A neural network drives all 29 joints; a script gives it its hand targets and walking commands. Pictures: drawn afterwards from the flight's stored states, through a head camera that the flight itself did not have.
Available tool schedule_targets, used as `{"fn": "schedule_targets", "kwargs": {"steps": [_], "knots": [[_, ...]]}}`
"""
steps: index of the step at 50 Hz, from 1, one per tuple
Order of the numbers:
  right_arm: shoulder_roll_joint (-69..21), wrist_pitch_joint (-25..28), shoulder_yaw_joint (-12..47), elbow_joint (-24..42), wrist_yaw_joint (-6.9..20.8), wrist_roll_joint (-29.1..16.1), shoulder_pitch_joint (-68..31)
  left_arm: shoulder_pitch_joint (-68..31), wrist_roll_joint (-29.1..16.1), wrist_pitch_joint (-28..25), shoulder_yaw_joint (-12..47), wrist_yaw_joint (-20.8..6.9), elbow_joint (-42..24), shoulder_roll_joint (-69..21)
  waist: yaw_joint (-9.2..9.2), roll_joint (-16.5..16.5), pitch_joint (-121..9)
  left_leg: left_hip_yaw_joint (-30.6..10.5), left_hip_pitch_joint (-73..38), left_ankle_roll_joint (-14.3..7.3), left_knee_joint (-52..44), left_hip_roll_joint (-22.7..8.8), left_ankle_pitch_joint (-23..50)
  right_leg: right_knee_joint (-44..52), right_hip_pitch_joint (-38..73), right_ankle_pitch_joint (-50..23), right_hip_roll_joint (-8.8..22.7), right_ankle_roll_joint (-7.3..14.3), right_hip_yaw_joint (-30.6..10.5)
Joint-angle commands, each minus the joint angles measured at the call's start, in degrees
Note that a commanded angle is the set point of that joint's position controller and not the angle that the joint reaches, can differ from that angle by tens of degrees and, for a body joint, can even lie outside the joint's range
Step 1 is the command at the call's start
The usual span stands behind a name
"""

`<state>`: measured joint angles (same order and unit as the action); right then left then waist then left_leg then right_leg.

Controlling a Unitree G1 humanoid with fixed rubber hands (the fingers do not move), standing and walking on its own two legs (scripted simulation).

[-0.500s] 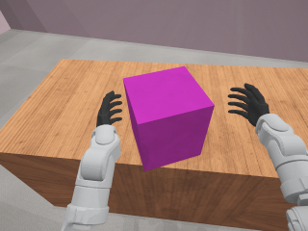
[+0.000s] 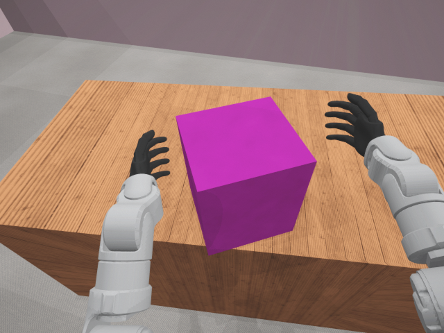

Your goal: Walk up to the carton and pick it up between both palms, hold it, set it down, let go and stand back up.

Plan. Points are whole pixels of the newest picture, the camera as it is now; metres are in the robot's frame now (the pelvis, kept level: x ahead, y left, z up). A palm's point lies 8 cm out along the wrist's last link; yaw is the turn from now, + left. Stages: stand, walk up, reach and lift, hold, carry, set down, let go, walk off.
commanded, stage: reach and lift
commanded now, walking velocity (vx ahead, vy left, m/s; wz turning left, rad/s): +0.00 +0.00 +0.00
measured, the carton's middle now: (238, 177) +0.44 +0.04 +0.00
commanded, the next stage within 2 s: none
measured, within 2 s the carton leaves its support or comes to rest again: neither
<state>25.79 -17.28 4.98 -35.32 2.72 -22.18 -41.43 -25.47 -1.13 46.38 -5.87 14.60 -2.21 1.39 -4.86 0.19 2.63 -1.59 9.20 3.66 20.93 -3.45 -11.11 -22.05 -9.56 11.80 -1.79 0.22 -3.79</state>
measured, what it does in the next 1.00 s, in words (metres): stands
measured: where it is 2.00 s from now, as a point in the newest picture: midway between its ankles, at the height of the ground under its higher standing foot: outside the picture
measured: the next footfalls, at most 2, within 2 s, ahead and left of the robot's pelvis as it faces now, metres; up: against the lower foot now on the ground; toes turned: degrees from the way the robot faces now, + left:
none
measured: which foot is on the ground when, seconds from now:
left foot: down 0.00-1.00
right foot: down 0.00-1.00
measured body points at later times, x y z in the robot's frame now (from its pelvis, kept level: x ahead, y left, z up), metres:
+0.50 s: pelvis +0.00 +0.00 +0.00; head +0.04 +0.00 +0.45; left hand +0.38 +0.19 +0.10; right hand +0.46 -0.19 +0.12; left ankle +0.00 +0.16 -0.74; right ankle +0.00 -0.12 -0.75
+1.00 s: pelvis +0.00 +0.00 +0.00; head +0.06 -0.01 +0.44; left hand +0.36 +0.19 +0.02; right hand +0.46 -0.17 +0.06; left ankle +0.00 +0.16 -0.74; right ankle +0.00 -0.12 -0.75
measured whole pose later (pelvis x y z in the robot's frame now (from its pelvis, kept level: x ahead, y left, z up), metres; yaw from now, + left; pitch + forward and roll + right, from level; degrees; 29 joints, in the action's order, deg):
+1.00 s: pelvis +0.00 +0.00 +0.00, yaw +0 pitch +13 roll +0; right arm 21.8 10.5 6.0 -65.7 7.3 -19.9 -46.0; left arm -28.3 -1.2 -4.1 -5.9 13.5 41.4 -1.3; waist -7.5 -0.7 -6.0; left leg -1.7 25.2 3.5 21.9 -3.5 -9.5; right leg -22.0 -25.1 9.7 -1.9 0.2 -3.8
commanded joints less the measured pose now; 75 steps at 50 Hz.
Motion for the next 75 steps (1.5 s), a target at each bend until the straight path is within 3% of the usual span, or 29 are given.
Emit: {"fn": "schedule_targets", "kwargs": {"steps": [1, 4, 6, 8, 10, 13, 14, 15, 17, 19, 20, 21, 24, 26, 27, 28, 29, 30, 33, 37, 39, 40, 45, 47, 48, 60, 62, 67, 75], "knots": [[13.1, 2.8, -2.0, 3.8, 1.6, -5.4, -36.3, -33.8, -3.7, -5.9, -4.2, 2.2, -8.0, 7.1, -4.79, 0.3, -27.9, 5.8, -3.2, 0.2, -0.2, 2.9, 19.4, 2.1, 4.5, -16.8, -3.1, 0.6, 2.7], [13.3, 3.1, -3.5, -2.6, 1.9, -2.8, -34.3, -33.5, -3.9, -7.0, -2.5, 2.3, 0.3, 5.8, -2.79, 1.4, -24.7, 4.8, -1.1, -0.1, -0.1, 2.4, 14.4, 2.1, 2.7, -12.3, -2.7, 1.3, 3.1], [11.9, 1.8, -2.5, -13.6, 2.6, -2.1, -35.0, -33.2, -2.8, -7.6, -3.9, 1.7, 13.8, 6.1, -4.34, 3.3, -17.8, 5.2, 2.6, -1.0, -2.7, 3.1, 6.7, 3.3, 2.1, -7.7, -1.5, 0.3, 2.5], [11.0, 2.6, -2.6, -12.5, 3.8, -1.0, -36.2, -33.5, -2.3, -8.7, -3.1, 1.9, 12.1, 4.0, -5.83, 1.7, -21.6, 5.2, 2.0, -0.5, -3.2, 2.7, 8.2, 3.1, 2.7, -6.6, -2.1, 1.5, 3.4], [10.5, 2.9, -1.4, -19.7, 4.9, -0.7, -34.1, -32.7, -0.7, -10.7, -3.8, 1.2, 19.8, 2.6, -6.42, 1.8, -16.2, 5.3, 4.0, -0.4, -4.5, 2.6, 3.4, 4.1, 0.9, -0.3, -2.3, 2.0, 3.1], [7.8, 5.7, -0.8, -18.4, 5.4, 0.5, -31.0, -28.0, -1.3, -15.1, -2.7, 0.4, 18.4, 1.4, -5.72, 3.0, -21.3, 4.8, 2.5, -0.5, -3.1, 2.7, 10.8, 3.1, 2.3, -8.1, -3.3, 1.3, 3.9], [7.1, 6.9, -1.5, -18.8, 5.4, 0.9, -28.7, -28.8, -0.6, -17.0, -2.6, 0.3, 19.6, 0.9, -6.09, 0.5, -20.6, 5.4, 2.2, 0.1, -2.4, 3.0, 10.8, 3.4, 1.8, -7.0, -3.2, 1.7, 4.4], [7.1, 9.0, -1.7, -12.0, 5.5, 0.3, -30.7, -29.4, -1.0, -18.6, -3.0, 0.6, 11.0, 0.6, -6.10, -1.2, -28.0, 6.0, -0.6, 0.4, -0.6, 3.2, 17.8, 2.2, 2.9, -13.4, -3.8, 1.8, 4.4], [6.4, 11.1, -1.0, -15.4, 5.2, 1.2, -28.2, -29.3, -0.6, -22.3, -3.3, 0.2, 14.9, 0.8, -5.18, 0.9, -28.4, 6.0, -1.2, 0.7, 1.6, 3.6, 21.7, 2.1, 1.6, -16.7, -4.0, 0.7, 4.5], [6.1, 14.5, -1.1, -9.1, 4.3, 1.5, -27.5, -26.0, -0.3, -25.2, -3.1, 0.1, 9.9, 0.4, -5.32, 1.1, -36.5, 5.5, -4.3, 1.0, 3.2, 3.4, 30.2, 0.2, 4.9, -28.7, -4.1, 0.4, 4.6], [4.2, 15.1, 0.2, -17.1, 4.5, 2.4, -26.5, -24.0, 1.7, -26.3, -3.8, -0.8, 21.4, -0.7, -6.37, 1.6, -28.6, 6.0, -0.9, 0.8, 2.9, 3.8, 26.5, 1.1, 3.1, -24.9, -3.6, 0.4, 3.9], [5.0, 16.7, -0.1, -12.3, 4.7, 2.4, -28.5, -24.2, 1.6, -27.9, -3.6, -1.1, 17.5, -0.2, -6.29, 1.8, -34.5, 6.0, -2.9, 1.0, 2.6, 3.4, 27.7, 1.0, 4.0, -26.4, -4.1, -0.1, 5.0], [4.1, 19.3, 0.1, -21.6, 4.5, 3.8, -22.6, -17.5, 3.7, -31.4, -3.5, -3.3, 27.3, -1.9, -5.20, 2.6, -31.1, 5.7, -0.1, 0.6, 2.4, 3.7, 28.6, -0.2, 5.5, -30.9, -3.5, -0.4, 4.2], [2.2, 21.0, 2.4, -24.6, 5.3, 4.3, -22.0, -14.4, 5.5, -34.0, -6.0, -4.6, 35.5, -2.1, -6.93, 4.3, -25.3, 5.8, 1.0, 0.1, 2.0, 3.8, 27.1, 1.4, 2.8, -27.2, -3.6, -0.3, 3.9], [2.7, 22.9, 2.7, -21.4, 5.3, 4.9, -21.6, -13.5, 6.1, -35.7, -6.5, -4.5, 31.3, -2.5, -8.51, 3.4, -30.8, 6.4, 0.3, -0.1, 2.2, 3.5, 29.3, 0.6, 4.1, -29.6, -3.4, 0.0, 3.8], [1.6, 23.3, 2.5, -24.8, 5.4, 4.2, -19.9, -12.3, 5.7, -36.8, -5.5, -5.0, 34.8, -3.3, -6.85, 3.6, -28.4, 6.0, 0.9, 0.0, 2.0, 3.5, 28.4, 1.0, 3.6, -28.4, -3.4, 0.4, 3.9], [0.4, 23.6, 3.0, -25.1, 5.7, 5.0, -20.0, -13.5, 5.6, -38.6, -5.7, -4.9, 37.7, -2.7, -8.00, 3.9, -27.3, 7.0, 5.5, -0.6, 0.7, 3.8, 24.1, 0.9, 3.8, -25.4, -2.3, 0.2, 3.4], [3.0, 25.9, 2.3, -24.1, 5.7, 5.3, -23.8, -17.7, 4.2, -41.3, -4.1, -4.3, 33.6, -2.6, -6.47, 4.3, -31.8, 6.1, 2.6, 0.0, 2.3, 3.2, 26.8, 0.4, 1.5, -25.2, -3.7, -0.2, 4.0], [2.5, 28.8, 2.2, -22.6, 5.6, 4.6, -24.2, -20.5, 3.0, -46.5, -4.3, -3.5, 30.4, -0.2, -6.92, 4.2, -34.4, 6.5, 4.0, 0.2, 4.3, 2.9, 27.5, -0.5, -0.5, -23.6, -3.6, 0.0, 4.7], [2.2, 31.1, -0.2, -23.4, 3.9, 5.0, -27.9, -25.6, 0.2, -52.5, -3.4, -1.6, 29.8, 0.3, -6.00, 2.0, -38.8, 6.8, 6.4, 0.5, 6.7, 2.5, 24.2, -1.8, -3.8, -19.5, -2.9, 0.5, 3.9], [0.3, 32.1, 1.7, -20.7, 3.9, 4.8, -28.8, -23.9, -0.4, -54.1, -2.3, -1.2, 33.7, -2.1, -6.50, 4.3, -42.1, 7.0, 6.9, 0.0, 6.7, 2.5, 24.5, -1.2, -3.3, -19.7, -3.2, 0.4, 4.0], [1.3, 31.7, -0.5, -23.6, 3.8, 5.9, -27.5, -24.6, 0.7, -54.1, -2.0, -0.7, 31.5, -1.1, -5.99, 1.5, -42.5, 6.4, 5.7, 0.2, 6.3, 2.2, 23.3, -1.0, -5.0, -16.5, -3.4, 1.0, 4.3], [-1.1, 29.6, -0.4, -27.2, 4.1, 6.8, -29.3, -24.9, 0.3, -52.8, -0.7, -1.2, 37.8, -4.4, -5.47, 3.1, -35.8, 6.0, 6.1, -0.6, 4.8, 2.0, 16.4, 1.2, -9.6, -6.1, -3.0, 1.5, 5.0], [-1.2, 30.3, -1.7, -26.6, 3.2, 7.9, -30.3, -25.9, -0.9, -53.0, 0.0, -1.3, 36.1, -4.9, -4.18, 2.6, -39.8, 6.1, 4.5, 0.1, 5.7, 2.1, 20.4, 1.1, -9.8, -9.4, -3.4, 1.4, 5.5], [-2.9, 29.7, -0.5, -26.9, 3.3, 8.3, -27.4, -23.3, 0.1, -52.5, -1.9, -1.7, 38.5, -5.4, -5.18, 5.6, -37.1, 6.2, 5.0, -0.4, 6.0, 2.3, 20.4, 1.3, -8.9, -8.6, -3.5, 1.6, 5.4], [-11.0, 32.3, -1.1, -21.7, 1.2, 11.4, -32.5, -25.6, 5.5, -54.6, -3.1, -2.1, 35.2, -11.8, -5.76, 4.2, -39.8, 5.9, 4.6, -0.3, 7.0, 2.4, 28.4, 0.4, -4.8, -21.6, -3.4, 0.1, 5.0], [-10.9, 32.4, -2.4, -25.1, 0.4, 12.5, -27.7, -21.0, 6.6, -54.4, -3.7, -2.6, 34.7, -13.5, -3.78, 4.8, -38.4, 5.5, 2.8, -0.1, 7.0, 2.0, 31.9, 0.2, -4.0, -26.9, -3.6, 0.0, 5.4], [-10.9, 32.7, -4.6, -29.2, -1.7, 13.1, -26.3, -21.1, 9.5, -53.6, -5.0, -1.6, 34.0, -13.3, -3.78, 3.2, -37.2, 5.6, 0.8, 1.3, 8.1, 1.6, 35.6, 1.0, -4.7, -24.8, -4.6, 0.6, 6.5], [-16.7, 31.2, -4.9, -23.9, -1.3, 15.1, -31.4, -28.4, 8.4, -54.1, -1.4, -1.5, 32.0, -18.1, -2.90, 1.7, -39.8, 5.6, -0.7, 1.0, 6.0, 1.7, 28.3, 3.1, -7.0, -13.9, -4.8, 1.3, 7.1]]}}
